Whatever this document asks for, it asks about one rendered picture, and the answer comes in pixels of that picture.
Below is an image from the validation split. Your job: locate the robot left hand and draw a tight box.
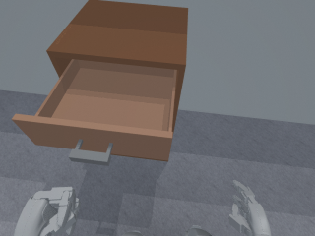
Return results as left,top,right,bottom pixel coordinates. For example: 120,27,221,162
13,187,81,236

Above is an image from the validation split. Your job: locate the robot right hand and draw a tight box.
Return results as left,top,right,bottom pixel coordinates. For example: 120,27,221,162
229,180,272,236

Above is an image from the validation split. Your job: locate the cabinet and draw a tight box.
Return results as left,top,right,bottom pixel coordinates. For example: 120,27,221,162
46,0,188,162

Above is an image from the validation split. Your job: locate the drawer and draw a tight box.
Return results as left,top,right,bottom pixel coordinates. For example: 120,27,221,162
12,59,177,161

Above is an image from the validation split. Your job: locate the handle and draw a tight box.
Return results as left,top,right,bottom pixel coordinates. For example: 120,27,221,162
69,139,113,166

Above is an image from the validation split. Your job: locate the robot right shin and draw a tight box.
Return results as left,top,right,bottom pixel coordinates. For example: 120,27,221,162
191,225,202,229

